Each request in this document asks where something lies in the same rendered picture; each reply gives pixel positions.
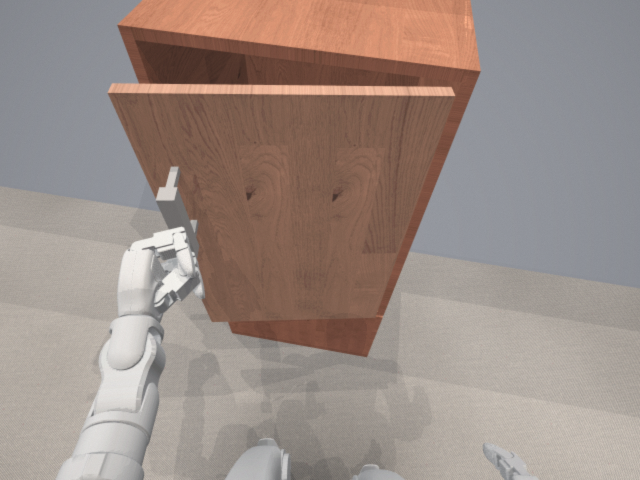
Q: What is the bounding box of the robot left thigh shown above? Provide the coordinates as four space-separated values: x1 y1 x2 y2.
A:
225 446 291 480

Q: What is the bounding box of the robot right shin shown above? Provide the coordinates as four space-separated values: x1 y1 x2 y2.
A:
359 464 379 474

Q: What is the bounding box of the robot right hand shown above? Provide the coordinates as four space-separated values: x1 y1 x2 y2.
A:
483 443 539 480

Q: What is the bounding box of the handle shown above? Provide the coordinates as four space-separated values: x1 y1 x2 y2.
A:
156 167 199 258

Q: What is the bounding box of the robot left hand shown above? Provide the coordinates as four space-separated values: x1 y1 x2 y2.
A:
117 227 205 323

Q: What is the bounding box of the cupboard door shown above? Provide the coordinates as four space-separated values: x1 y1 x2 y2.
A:
108 83 455 322

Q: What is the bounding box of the left robot forearm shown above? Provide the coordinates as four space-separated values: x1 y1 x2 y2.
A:
55 314 166 480

